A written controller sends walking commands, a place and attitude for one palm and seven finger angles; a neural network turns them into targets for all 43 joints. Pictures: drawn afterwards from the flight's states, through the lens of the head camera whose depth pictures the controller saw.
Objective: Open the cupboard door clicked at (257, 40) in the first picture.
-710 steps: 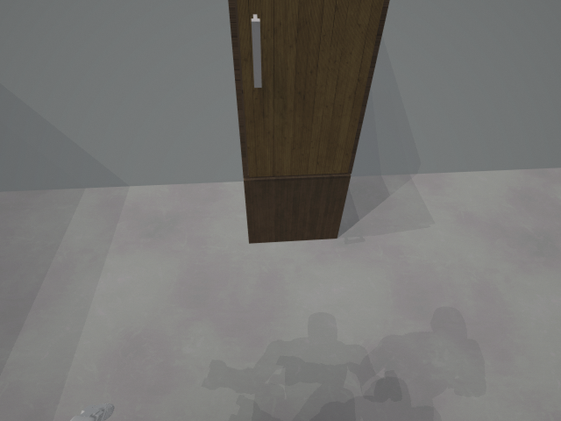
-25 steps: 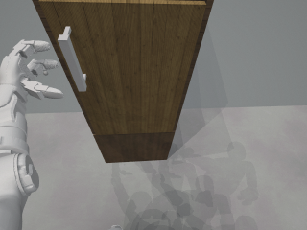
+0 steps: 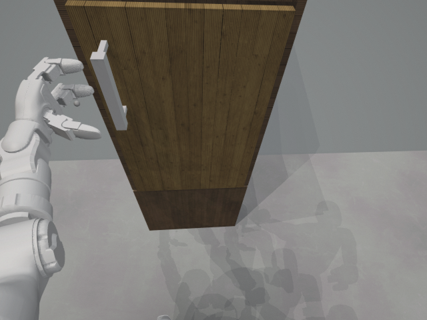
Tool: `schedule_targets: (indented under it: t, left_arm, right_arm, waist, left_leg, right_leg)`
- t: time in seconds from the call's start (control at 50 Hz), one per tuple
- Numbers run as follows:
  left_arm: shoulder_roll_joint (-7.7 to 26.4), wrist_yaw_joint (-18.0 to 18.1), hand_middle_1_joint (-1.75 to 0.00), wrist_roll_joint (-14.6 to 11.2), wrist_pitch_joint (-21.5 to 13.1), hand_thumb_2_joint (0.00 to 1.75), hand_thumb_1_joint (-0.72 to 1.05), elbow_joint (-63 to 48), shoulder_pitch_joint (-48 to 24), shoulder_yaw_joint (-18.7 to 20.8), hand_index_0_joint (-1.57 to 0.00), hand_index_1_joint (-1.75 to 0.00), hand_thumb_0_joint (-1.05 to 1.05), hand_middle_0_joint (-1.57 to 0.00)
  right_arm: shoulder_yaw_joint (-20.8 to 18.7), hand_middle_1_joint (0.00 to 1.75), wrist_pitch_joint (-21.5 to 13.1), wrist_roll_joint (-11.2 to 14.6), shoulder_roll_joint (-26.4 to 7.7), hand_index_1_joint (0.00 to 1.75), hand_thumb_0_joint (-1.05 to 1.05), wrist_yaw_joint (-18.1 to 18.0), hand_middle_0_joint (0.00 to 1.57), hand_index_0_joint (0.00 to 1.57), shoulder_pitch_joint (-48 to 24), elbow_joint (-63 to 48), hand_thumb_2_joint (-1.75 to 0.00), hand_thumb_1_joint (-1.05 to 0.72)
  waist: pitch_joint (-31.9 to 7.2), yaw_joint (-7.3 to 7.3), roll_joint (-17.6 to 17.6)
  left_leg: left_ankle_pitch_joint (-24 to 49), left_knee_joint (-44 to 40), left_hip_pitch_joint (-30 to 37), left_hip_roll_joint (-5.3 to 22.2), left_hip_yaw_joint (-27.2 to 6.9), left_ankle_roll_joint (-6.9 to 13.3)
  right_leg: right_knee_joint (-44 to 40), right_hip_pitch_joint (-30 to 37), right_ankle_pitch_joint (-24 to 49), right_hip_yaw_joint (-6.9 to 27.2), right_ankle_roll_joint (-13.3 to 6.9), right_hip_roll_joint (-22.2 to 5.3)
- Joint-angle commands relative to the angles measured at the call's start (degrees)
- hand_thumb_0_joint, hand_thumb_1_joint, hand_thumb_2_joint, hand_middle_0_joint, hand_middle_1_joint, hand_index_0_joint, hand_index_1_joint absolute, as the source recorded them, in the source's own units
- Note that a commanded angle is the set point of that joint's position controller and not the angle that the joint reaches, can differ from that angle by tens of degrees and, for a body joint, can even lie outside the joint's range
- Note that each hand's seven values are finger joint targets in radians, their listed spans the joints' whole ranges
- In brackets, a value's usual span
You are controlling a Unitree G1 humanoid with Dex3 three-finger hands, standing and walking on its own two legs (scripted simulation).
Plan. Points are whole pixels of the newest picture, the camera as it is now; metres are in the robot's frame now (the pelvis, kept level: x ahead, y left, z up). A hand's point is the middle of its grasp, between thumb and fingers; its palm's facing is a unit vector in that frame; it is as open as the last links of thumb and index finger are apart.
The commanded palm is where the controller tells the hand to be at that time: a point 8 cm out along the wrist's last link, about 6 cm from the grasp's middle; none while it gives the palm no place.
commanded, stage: move the hooked fingers beside the handle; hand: left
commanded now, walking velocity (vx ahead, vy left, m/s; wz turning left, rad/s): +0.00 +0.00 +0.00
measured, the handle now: (113, 89) +0.52 +0.18 +0.13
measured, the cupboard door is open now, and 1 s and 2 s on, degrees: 0 0 0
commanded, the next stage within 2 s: slide the fingers in behind the handle in 0.46 s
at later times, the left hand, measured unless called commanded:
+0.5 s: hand (82, 104) +0.47 +0.22 +0.14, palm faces +0.03 -1.00 +0.00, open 14.0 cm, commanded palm +0.45 +0.27 +0.14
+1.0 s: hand (99, 104) +0.46 +0.19 +0.14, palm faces +0.01 -1.00 +0.02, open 14.0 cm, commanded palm +0.44 +0.24 +0.14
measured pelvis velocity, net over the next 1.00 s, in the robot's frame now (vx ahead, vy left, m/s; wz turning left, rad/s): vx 0.00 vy -0.01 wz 0.01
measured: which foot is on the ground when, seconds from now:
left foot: down 0.00-1.00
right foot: down 0.00-1.00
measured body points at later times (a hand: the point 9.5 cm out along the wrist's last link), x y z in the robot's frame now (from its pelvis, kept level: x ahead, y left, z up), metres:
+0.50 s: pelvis -0.01 -0.01 +0.00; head +0.06 +0.00 +0.44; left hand +0.46 +0.28 +0.14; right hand +0.01 -0.29 -0.11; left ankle +0.03 +0.11 -0.71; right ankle -0.04 -0.13 -0.71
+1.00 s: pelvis +0.00 -0.01 +0.00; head +0.05 +0.00 +0.45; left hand +0.46 +0.25 +0.14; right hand +0.05 -0.27 -0.12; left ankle +0.03 +0.11 -0.71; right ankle -0.04 -0.13 -0.71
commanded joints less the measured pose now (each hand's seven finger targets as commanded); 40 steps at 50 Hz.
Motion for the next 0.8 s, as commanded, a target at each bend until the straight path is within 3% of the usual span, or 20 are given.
schedule_targets:
  t: [0.0,0.02,0.08,0.12,0.2,0.24,0.26,0.28,0.34,0.38,0.4,0.48,0.52,0.56,0.6,0.62,0.66,0.7,0.72,0.78]
  left_arm:
    - [13.5,0.7,-1.20,-1.4,-2.2,0.30,-0.50,-11.0,-25.5,1.2,-0.30,-1.20,0.00,-0.30]
    - [14.1,1.0,-1.20,-1.1,-1.9,0.30,-0.50,-10.4,-24.4,1.6,-0.30,-1.20,0.00,-0.30]
    - [12.4,2.2,-1.20,-0.4,-1.7,0.30,-0.50,-10.1,-26.6,-0.1,-0.30,-1.20,0.00,-0.30]
    - [15.9,3.0,-1.20,0.2,-2.3,0.30,-0.50,-9.9,-27.5,2.5,-0.30,-1.20,0.00,-0.30]
    - [17.3,3.3,-1.20,0.4,-5.3,0.30,-0.50,-13.1,-31.0,3.0,-0.30,-1.20,0.00,-0.30]
    - [16.6,3.0,-1.20,0.7,-5.8,0.30,-0.50,-12.5,-32.3,1.8,-0.30,-1.20,0.00,-0.30]
    - [15.9,2.7,-1.20,0.8,-5.5,0.30,-0.50,-10.5,-31.9,1.3,-0.30,-1.20,0.00,-0.30]
    - [15.3,2.5,-1.20,0.6,-5.5,0.30,-0.50,-10.2,-32.8,0.6,-0.30,-1.20,0.00,-0.30]
    - [16.6,1.2,-1.20,0.6,-3.3,0.30,-0.50,-5.2,-30.0,0.8,-0.30,-1.20,0.00,-0.30]
    - [14.8,0.6,-1.20,0.2,-2.4,0.30,-0.50,-3.8,-30.7,-0.7,-0.30,-1.20,0.00,-0.30]
    - [16.1,0.4,-1.20,0.3,-2.0,0.30,-0.50,-2.6,-30.9,0.0,-0.30,-1.20,0.00,-0.30]
    - [19.5,0.7,-1.20,0.2,-3.3,0.30,-0.50,-5.0,-32.5,2.5,-0.30,-1.20,0.00,-0.30]
    - [19.9,0.9,-1.20,0.2,-5.3,0.30,-0.50,-9.4,-33.0,3.4,-0.30,-1.20,0.00,-0.30]
    - [18.1,0.9,-1.20,-0.1,-6.4,0.30,-0.50,-11.4,-32.4,2.4,-0.30,-1.20,0.00,-0.30]
    - [16.4,0.9,-1.20,-0.5,-6.0,0.30,-0.50,-10.8,-30.1,2.0,-0.30,-1.20,0.00,-0.30]
    - [16.2,0.8,-1.20,-0.9,-5.3,0.30,-0.50,-9.8,-28.7,2.0,-0.30,-1.20,0.00,-0.30]
    - [15.9,0.9,-1.20,-0.7,-4.3,0.30,-0.50,-10.5,-30.0,1.3,-0.30,-1.20,0.00,-0.30]
    - [15.6,1.3,-1.20,-0.6,-4.2,0.30,-0.50,-13.1,-30.1,1.4,-0.30,-1.20,0.00,-0.30]
    - [14.7,1.4,-1.20,-0.5,-3.9,0.30,-0.50,-12.8,-28.3,0.9,-0.30,-1.20,0.00,-0.30]
    - [9.5,2.1,-1.20,-1.2,-3.7,0.30,-0.50,-14.9,-27.8,-2.3,-0.30,-1.20,0.00,-0.30]
  right_arm:
    - [-3.7,0.30,-1.7,-0.1,-10.5,0.30,0.00,-0.7,0.20,0.20,4.8,-4.5,-0.90,-0.90]
    - [-3.6,0.30,-1.6,-0.1,-10.6,0.30,0.00,-0.6,0.20,0.20,4.8,-4.9,-0.90,-0.90]
    - [-3.4,0.30,-1.6,-0.2,-10.3,0.30,0.00,-0.7,0.20,0.20,4.6,-5.1,-0.90,-0.90]
    - [-3.5,0.30,-1.6,-0.3,-10.6,0.30,0.00,-0.7,0.20,0.20,4.6,-5.2,-0.90,-0.90]
    - [-3.3,0.30,-1.9,-0.3,-10.4,0.30,0.00,-0.8,0.20,0.20,4.1,-5.3,-0.90,-0.90]
    - [-3.2,0.30,-2.0,-0.2,-10.4,0.30,0.00,-1.0,0.20,0.20,4.2,-4.7,-0.90,-0.90]
    - [-3.2,0.30,-2.0,-0.1,-10.4,0.30,0.00,-1.0,0.20,0.20,4.0,-4.4,-0.90,-0.90]
    - [-3.2,0.30,-2.0,-0.1,-10.4,0.30,0.00,-1.2,0.20,0.20,4.4,-4.1,-0.90,-0.90]
    - [-3.0,0.30,-1.8,0.2,-10.9,0.30,0.00,-1.5,0.20,0.20,4.4,-4.0,-0.90,-0.90]
    - [-2.9,0.30,-1.9,0.1,-10.8,0.30,0.00,-1.5,0.20,0.20,4.9,-4.1,-0.90,-0.90]
    - [-2.8,0.30,-1.9,0.2,-11.0,0.30,0.00,-1.6,0.20,0.20,5.0,-3.9,-0.90,-0.90]
    - [-3.1,0.30,-1.9,-0.3,-11.3,0.30,0.00,-1.7,0.20,0.20,6.3,-4.1,-0.90,-0.90]
    - [-3.5,0.30,-2.1,-0.4,-11.0,0.30,0.00,-1.3,0.20,0.20,6.3,-4.1,-0.90,-0.90]
    - [-3.5,0.30,-2.2,-0.5,-10.7,0.30,0.00,-1.0,0.20,0.20,6.1,-4.0,-0.90,-0.90]
    - [-3.7,0.30,-2.0,-0.3,-10.6,0.30,0.00,-0.8,0.20,0.20,6.1,-3.9,-0.90,-0.90]
    - [-3.7,0.30,-1.8,-0.2,-10.7,0.30,0.00,-0.8,0.20,0.20,6.0,-4.0,-0.90,-0.90]
    - [-3.8,0.30,-1.6,0.0,-10.7,0.30,0.00,-0.8,0.20,0.20,5.8,-3.9,-0.90,-0.90]
    - [-4.0,0.30,-1.8,-0.1,-10.6,0.30,0.00,-0.8,0.20,0.20,5.7,-3.9,-0.90,-0.90]
    - [-3.9,0.30,-1.7,0.0,-10.3,0.30,0.00,-0.8,0.20,0.20,5.3,-4.0,-0.90,-0.90]
    - [-3.9,0.30,-1.9,-0.1,-9.9,0.30,0.00,-0.5,0.20,0.20,5.1,-4.1,-0.90,-0.90]
  waist:
    - [-19.3,-0.33,5.2]
    - [-19.3,0.19,4.4]
    - [-16.5,-0.90,3.2]
    - [-17.8,-0.45,3.3]
    - [-22.0,-0.54,4.9]
    - [-21.8,-1.32,6.0]
    - [-20.0,-1.48,6.7]
    - [-19.8,-2.25,4.8]
    - [-17.3,-1.62,4.9]
    - [-16.1,-2.37,3.7]
    - [-15.7,-2.39,3.1]
    - [-19.0,-2.14,2.9]
    - [-24.6,-1.20,6.7]
    - [-26.1,-1.08,8.6]
    - [-24.8,-1.15,7.2]
    - [-23.2,-1.18,4.8]
    - [-21.3,-1.37,5.6]
    - [-23.2,-1.10,6.9]
    - [-22.1,-0.72,8.5]
    - [-20.7,-1.53,7.0]
  left_leg:
    - [19.8,-3.4,24.9,-1.7,-4.4,1.1]
    - [19.5,-3.6,24.0,-1.7,-4.6,0.9]
    - [17.1,-3.7,22.3,-1.8,-4.3,1.3]
    - [16.1,-3.7,21.9,-1.8,-4.3,1.2]
    - [16.2,-3.1,23.6,-2.0,-4.3,1.2]
    - [15.7,-3.0,24.2,-1.9,-4.6,1.1]
    - [14.5,-3.0,23.6,-1.9,-4.4,1.1]
    - [14.2,-2.8,22.8,-2.0,-4.4,1.4]
    - [11.8,-3.4,19.8,-2.1,-4.0,1.4]
    - [10.6,-3.4,18.4,-2.3,-3.8,1.7]
    - [10.3,-3.3,17.4,-2.2,-3.8,1.7]
    - [12.5,-2.5,18.0,-2.2,-3.8,1.8]
    - [16.2,-2.0,22.4,-2.1,-4.1,1.4]
    - [17.8,-1.6,24.5,-1.9,-4.1,1.2]
    - [18.5,-1.5,23.9,-2.0,-3.8,1.4]
    - [17.0,-1.8,22.4,-2.0,-3.5,1.6]
    - [16.0,-2.4,21.3,-2.1,-3.5,1.7]
    - [18.0,-2.1,23.7,-2.1,-3.5,1.6]
    - [18.6,-2.0,24.0,-2.1,-3.3,1.5]
    - [20.0,-2.1,25.2,-2.0,-3.9,1.5]
  right_leg:
    - [-4.1,-4.1,19.1,-1.0,-1.7,2.9]
    - [-3.8,-3.5,18.9,-1.1,-1.7,2.8]
    - [-4.1,-4.5,17.3,-1.0,-1.6,2.6]
    - [-4.0,-3.8,17.0,-0.6,-1.5,2.5]
    - [-3.6,-2.5,17.6,0.1,-1.5,2.6]
    - [-3.6,-3.7,16.7,-0.1,-1.5,2.6]
    - [-4.1,-4.7,15.8,0.1,-1.5,2.6]
    - [-4.3,-4.0,15.9,0.0,-1.4,2.6]
    - [-4.7,-4.2,14.9,0.3,-1.4,2.3]
    - [-5.0,-4.4,14.0,0.1,-1.4,2.3]
    - [-5.1,-4.6,14.1,0.3,-1.2,2.2]
    - [-4.2,-3.3,15.7,0.6,-1.2,2.3]
    - [-3.4,-2.6,18.1,0.6,-1.3,2.5]
    - [-3.1,-3.1,18.9,0.3,-1.4,2.8]
    - [-3.3,-2.9,20.0,0.2,-1.3,3.0]
    - [-3.8,-2.4,19.6,0.2,-1.1,3.1]
    - [-4.0,-2.4,19.2,0.2,-1.2,3.0]
    - [-3.9,-2.4,20.4,0.1,-1.3,3.0]
    - [-3.9,-2.9,20.6,0.0,-1.5,3.0]
    - [-4.0,-3.8,20.4,-0.6,-1.7,3.2]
